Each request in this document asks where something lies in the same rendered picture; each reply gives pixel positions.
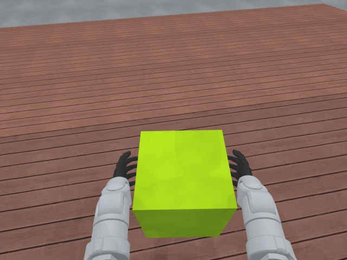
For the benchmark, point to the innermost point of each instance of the robot right forearm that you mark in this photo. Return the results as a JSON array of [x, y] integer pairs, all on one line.
[[266, 239]]

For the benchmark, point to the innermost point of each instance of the robot left hand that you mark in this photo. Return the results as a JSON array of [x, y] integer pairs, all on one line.
[[122, 168]]

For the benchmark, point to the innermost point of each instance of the robot right hand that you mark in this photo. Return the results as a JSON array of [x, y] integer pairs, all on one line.
[[242, 168]]

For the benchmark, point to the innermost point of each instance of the carton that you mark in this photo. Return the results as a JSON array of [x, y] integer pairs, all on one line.
[[183, 184]]

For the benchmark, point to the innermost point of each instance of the robot left forearm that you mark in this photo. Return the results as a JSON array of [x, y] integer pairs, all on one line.
[[111, 222]]

